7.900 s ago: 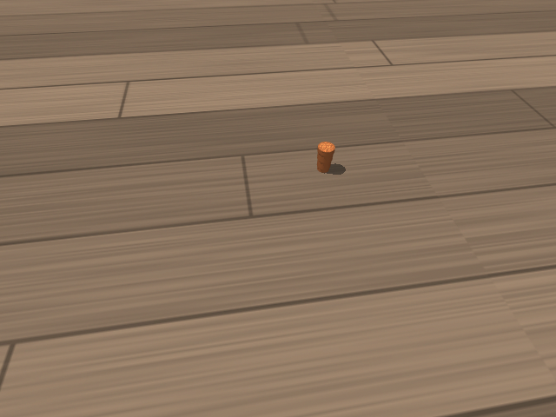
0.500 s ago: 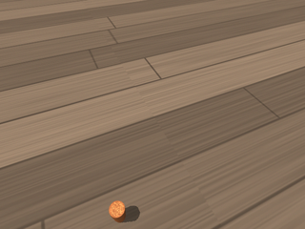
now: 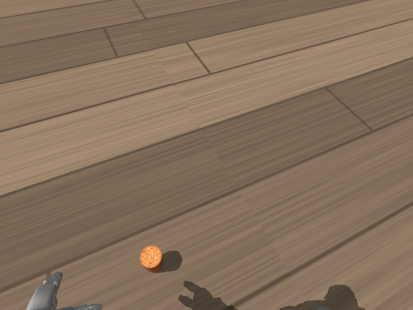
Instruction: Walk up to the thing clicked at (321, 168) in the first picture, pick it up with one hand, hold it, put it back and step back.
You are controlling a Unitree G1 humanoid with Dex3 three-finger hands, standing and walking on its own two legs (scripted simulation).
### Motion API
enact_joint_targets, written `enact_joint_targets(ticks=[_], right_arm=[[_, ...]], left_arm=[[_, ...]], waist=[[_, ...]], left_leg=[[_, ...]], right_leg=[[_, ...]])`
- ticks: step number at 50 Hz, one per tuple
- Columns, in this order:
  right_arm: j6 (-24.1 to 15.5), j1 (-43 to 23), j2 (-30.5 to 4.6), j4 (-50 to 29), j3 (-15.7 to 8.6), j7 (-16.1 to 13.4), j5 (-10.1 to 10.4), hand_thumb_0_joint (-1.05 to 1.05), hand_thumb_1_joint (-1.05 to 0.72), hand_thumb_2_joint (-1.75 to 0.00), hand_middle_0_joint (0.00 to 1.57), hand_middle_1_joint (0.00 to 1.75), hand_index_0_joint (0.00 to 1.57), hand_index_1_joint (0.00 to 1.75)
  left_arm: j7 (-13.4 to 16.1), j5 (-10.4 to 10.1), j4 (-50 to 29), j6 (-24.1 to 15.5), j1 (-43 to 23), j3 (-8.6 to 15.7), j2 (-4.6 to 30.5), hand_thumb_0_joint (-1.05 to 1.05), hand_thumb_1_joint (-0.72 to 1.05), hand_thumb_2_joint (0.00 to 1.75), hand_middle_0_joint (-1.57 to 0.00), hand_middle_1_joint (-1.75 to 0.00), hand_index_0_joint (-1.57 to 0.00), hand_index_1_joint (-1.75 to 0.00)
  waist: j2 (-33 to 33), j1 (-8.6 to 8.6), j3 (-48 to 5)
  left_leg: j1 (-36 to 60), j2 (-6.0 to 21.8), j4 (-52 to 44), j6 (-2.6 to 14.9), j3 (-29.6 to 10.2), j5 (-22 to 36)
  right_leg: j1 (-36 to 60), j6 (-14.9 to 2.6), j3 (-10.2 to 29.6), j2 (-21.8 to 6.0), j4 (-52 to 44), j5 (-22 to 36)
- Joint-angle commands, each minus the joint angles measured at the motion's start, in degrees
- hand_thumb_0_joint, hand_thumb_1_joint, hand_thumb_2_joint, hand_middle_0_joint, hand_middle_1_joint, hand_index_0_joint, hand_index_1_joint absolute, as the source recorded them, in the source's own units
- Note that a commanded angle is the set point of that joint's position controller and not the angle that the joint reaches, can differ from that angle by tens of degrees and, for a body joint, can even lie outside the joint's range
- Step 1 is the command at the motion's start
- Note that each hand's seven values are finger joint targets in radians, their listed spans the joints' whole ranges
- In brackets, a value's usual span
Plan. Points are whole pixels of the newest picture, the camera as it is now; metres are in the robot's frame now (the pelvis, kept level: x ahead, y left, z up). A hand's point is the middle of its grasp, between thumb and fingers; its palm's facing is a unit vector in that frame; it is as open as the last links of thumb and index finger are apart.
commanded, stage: go down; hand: left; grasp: from the side
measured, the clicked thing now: (153, 261) +0.39 +0.19 -0.69
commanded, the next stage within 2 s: none
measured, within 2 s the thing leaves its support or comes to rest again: neither
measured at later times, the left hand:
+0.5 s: hand out of the picture +0.15 +0.28 -0.18, palm faces +0.08 -0.94 -0.32, open 17.3 cm
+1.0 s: hand (72, 290) +0.22 +0.32 -0.26, palm faces +0.09 -0.97 -0.21, open 17.3 cm
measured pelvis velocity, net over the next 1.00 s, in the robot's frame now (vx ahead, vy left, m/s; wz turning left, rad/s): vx -0.04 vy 0.01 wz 0.00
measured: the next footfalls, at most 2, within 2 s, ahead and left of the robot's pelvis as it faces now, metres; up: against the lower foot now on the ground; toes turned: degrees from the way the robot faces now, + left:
none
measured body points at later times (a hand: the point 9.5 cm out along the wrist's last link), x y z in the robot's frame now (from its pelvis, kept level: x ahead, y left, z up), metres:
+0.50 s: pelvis +0.00 +0.02 -0.06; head +0.08 +0.03 +0.39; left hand +0.14 +0.33 -0.15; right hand +0.17 -0.23 -0.14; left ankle -0.01 +0.13 -0.72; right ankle +0.01 -0.12 -0.72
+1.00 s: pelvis -0.04 +0.01 -0.18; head +0.11 +0.05 +0.25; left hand +0.21 +0.37 -0.24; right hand +0.14 -0.25 -0.26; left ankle -0.01 +0.13 -0.72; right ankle +0.01 -0.12 -0.72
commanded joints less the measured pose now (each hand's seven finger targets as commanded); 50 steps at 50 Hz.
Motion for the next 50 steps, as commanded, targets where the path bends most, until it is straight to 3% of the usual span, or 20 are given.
enact_joint_targets(ticks=[1,2,5,7,9,16,17,19,20,24,31,33,35,38,40,41,43,46,48,50], right_arm=[[-2.4,-1.1,-9.7,-10.1,-3.9,-0.6,0.2,0.0,-0.93,-0.9,0.2,0.3,0.2,0.3],[-2.7,-0.8,-9.5,-10.9,-3.9,-0.5,0.2,0.0,-0.91,-0.9,0.2,0.3,0.2,0.3],[-4.0,-0.3,-9.3,-12.1,-4.2,-0.8,0.0,0.0,-0.9,-0.9,0.2,0.3,0.2,0.3],[-4.9,-0.4,-9.3,-13.4,-4.3,-1.0,0.0,0.0,-0.91,-0.9,0.2,0.3,0.2,0.3],[-5.8,0.0,-9.0,-14.1,-4.5,-1.3,-0.1,0.0,-0.9,-0.9,0.2,0.3,0.2,0.3],[-7.2,0.2,-9.3,-16.5,-4.4,-2.4,-0.3,0.0,-0.87,-0.89,0.2,0.3,0.2,0.3],[-7.4,-0.2,-8.9,-17.2,-4.1,-2.6,-0.2,0.0,-0.86,-0.89,0.2,0.3,0.2,0.3],[-7.7,-0.3,-8.8,-17.2,-3.9,-3.0,-0.4,0.0,-0.86,-0.89,0.2,0.3,0.2,0.3],[-8.2,-0.9,-8.4,-18.0,-3.5,-3.0,-0.3,0.0,-0.87,-0.89,0.2,0.3,0.2,0.3],[-9.1,-0.3,-8.2,-17.9,-3.4,-3.5,-0.7,0.0,-0.87,-0.89,0.2,0.3,0.2,0.3],[-10.7,-0.5,-7.9,-19.1,-3.4,-3.5,-1.1,0.0,-0.91,-0.9,0.2,0.3,0.2,0.3],[-10.9,-1.0,-7.9,-20.5,-3.5,-3.3,-1.1,0.0,-0.92,-0.9,0.2,0.3,0.2,0.3],[-11.2,-0.7,-8.3,-19.1,-3.5,-3.4,-1.3,0.0,-0.92,-0.91,0.2,0.3,0.2,0.3],[-12.2,-1.6,-8.6,-18.1,-3.5,-3.0,-1.5,0.0,-0.94,-0.91,0.2,0.3,0.2,0.3],[-13.1,-2.5,-9.4,-18.5,-3.8,-2.8,-1.6,0.0,-0.95,-0.91,0.2,0.3,0.2,0.3],[-13.5,-2.2,-9.9,-17.9,-3.9,-2.6,-1.5,0.0,-0.95,-0.91,0.2,0.3,0.2,0.3],[-14.1,-1.6,-10.6,-17.2,-3.8,-2.3,-1.5,0.0,-0.96,-0.91,0.2,0.3,0.2,0.3],[-13.6,-1.3,-12.2,-16.4,-4.1,-2.5,-1.6,0.0,-0.93,-0.91,0.2,0.3,0.2,0.3],[-13.2,-1.6,-12.6,-15.3,-3.8,-2.3,-1.6,0.0,-0.92,-0.9,0.2,0.3,0.2,0.3],[-12.7,-1.6,-13.6,-14.8,-3.5,-2.1,-1.4,0.0,-0.91,-0.9,0.2,0.3,0.2,0.3]], left_arm=[[0.6,0.0,-9.2,1.7,4.3,4.2,11.7,0.0,-0.27,0.09,-0.06,-0.07,-0.06,-0.07],[0.4,-0.3,-9.4,2.3,7.2,4.1,10.2,0.0,-0.32,0.07,-0.07,-0.07,-0.07,-0.07],[-0.3,-0.7,-17.5,2.2,3.5,3.2,9.5,0.0,-0.42,0.05,-0.08,-0.08,-0.08,-0.07],[-0.2,-0.9,-19.6,2.4,5.1,4.6,10.2,0.0,-0.48,0.07,-0.08,-0.11,-0.08,-0.1],[-0.1,-1.1,-26.4,2.1,4.9,4.5,10.5,0.0,-0.51,0.05,-0.08,-0.08,-0.07,-0.08],[0.1,-1.4,-34.0,6.4,16.7,6.4,11.1,0.0,-0.56,0.02,-0.08,-0.07,-0.08,-0.07],[0.0,-1.6,-37.2,6.9,15.5,5.1,10.2,0.0,-0.54,0.04,-0.08,-0.08,-0.08,-0.08],[0.5,-1.7,-36.0,8.5,18.2,6.5,10.5,0.0,-0.55,0.03,-0.08,-0.07,-0.08,-0.07],[0.3,-2.0,-38.7,8.9,16.9,4.9,9.3,0.0,-0.54,0.05,-0.08,-0.08,-0.07,-0.08],[-0.1,-2.5,-38.9,9.8,19.4,6.4,9.8,0.0,-0.55,0.07,-0.07,-0.09,-0.07,-0.09],[-2.0,-3.8,-42.4,8.3,22.2,8.8,10.7,0.0,-0.53,0.06,-0.08,-0.08,-0.07,-0.09],[-2.4,-3.9,-45.4,7.1,19.6,8.9,11.2,0.0,-0.49,0.07,-0.07,-0.07,-0.07,-0.08],[-2.8,-4.3,-40.9,5.9,17.6,10.3,11.8,0.0,-0.49,0.07,-0.07,-0.08,-0.07,-0.08],[-4.4,-5.4,-35.6,1.0,9.5,12.9,14.0,0.0,-0.52,0.05,-0.07,-0.06,-0.07,-0.06],[-6.9,-6.6,-34.7,-3.8,3.6,13.9,15.6,0.0,-0.52,0.04,-0.07,-0.06,-0.07,-0.06],[-8.3,-7.5,-31.7,-6.0,3.0,15.4,16.7,0.0,-0.54,0.02,-0.07,-0.05,-0.07,-0.05],[-11.6,-9.1,-30.4,-10.2,1.5,15.6,16.9,0.0,-0.54,0.05,-0.07,-0.08,-0.07,-0.08],[-15.5,-9.9,-30.8,-14.4,-2.0,18.2,21.7,0.0,-0.51,0.07,-0.07,-0.1,-0.07,-0.1],[-16.9,-10.2,-26.8,-15.8,-4.0,18.3,21.5,0.0,-0.56,0.06,-0.07,-0.1,-0.07,-0.1],[-17.6,-10.7,-23.0,-17.2,-5.8,21.4,24.4,0.0,-0.61,0.06,-0.08,-0.1,-0.07,-0.11]], waist=[[2.3,2.13,-12.6],[0.8,2.02,-13.5],[1.7,0.39,-14.5],[1.9,0.1,-14.8],[4.1,0.56,-17.1],[5.7,0.62,-19.5],[5.5,0.48,-19.3],[4.2,0.02,-18.0],[4.8,-0.08,-17.0],[5.0,-0.4,-16.3],[5.8,0.2,-20.0],[5.7,-0.01,-21.1],[4.5,-1.12,-19.2],[4.0,-1.28,-17.8],[4.4,-1.55,-20.9],[3.8,-1.28,-22.0],[6.1,-0.34,-26.4],[9.8,1.08,-33.1],[9.5,1.11,-34.4],[10.4,2.23,-33.9]], left_leg=[[-2.6,-2.7,1.8,1.0,-0.3,11.0],[-3.5,-2.7,2.7,1.19,-0.4,10.5],[-5.4,-2.2,6.3,1.2,-0.9,8.3],[-7.4,-1.9,8.3,1.26,-1.3,6.0],[-7.8,-1.7,10.2,1.01,-1.6,6.7],[-8.6,-0.8,13.1,0.47,-3.1,10.5],[-9.2,-1.0,13.7,0.57,-3.0,10.5],[-11.0,-1.0,14.7,0.76,-2.9,8.8],[-12.2,-1.1,15.2,0.82,-2.9,8.3],[-14.8,-1.1,17.3,1.04,-3.0,6.3],[-17.5,-1.2,21.5,1.03,-3.4,9.4],[-18.6,-1.3,22.9,1.22,-3.3,9.0],[-22.1,-1.3,25.1,1.48,-3.1,6.3],[-29.1,-1.3,30.0,1.73,-3.3,0.6],[-33.3,-1.6,34.2,1.97,-3.1,-2.2],[-35.7,-1.8,36.1,2.05,-3.2,-3.4],[-36.9,-1.8,37.9,1.77,-3.7,-4.1],[-36.4,-1.5,40.5,1.04,-4.9,-3.2],[-38.1,-1.4,42.6,0.86,-5.6,-2.5],[-40.2,-1.1,42.9,0.7,-7.3,-5.5]], right_leg=[[3.6,-1.08,0.7,1.2,1.3,8.2],[3.5,-0.93,0.7,1.1,2.1,7.8],[-2.0,-0.78,0.8,1.1,5.8,6.0],[-4.7,-0.78,0.8,1.1,8.0,3.8],[-7.2,-0.9,0.7,1.2,10.6,3.9],[-9.1,-0.97,0.3,1.3,14.9,5.3],[-9.7,-0.86,0.2,1.3,15.2,5.5],[-10.1,-0.74,0.2,1.2,15.3,4.5],[-11.3,-0.74,0.2,1.1,15.7,4.3],[-13.5,-0.72,0.1,1.1,17.2,2.5],[-15.8,-0.85,0.1,1.0,21.7,5.0],[-17.1,-0.89,0.4,0.9,22.8,5.0],[-20.1,-0.73,0.6,0.9,24.4,3.4],[-27.7,-0.74,0.9,0.8,29.4,-1.6],[-32.1,-0.76,1.3,0.7,33.6,-3.6],[-33.7,-0.79,1.4,0.5,35.6,-4.8],[-37.3,-1.18,1.8,0.4,39.2,-6.1],[-40.9,-1.44,2.1,0.0,43.2,-6.3],[-44.5,-1.63,1.5,0.2,46.0,-6.2],[-48.8,-1.76,0.6,0.2,49.1,-8.5]])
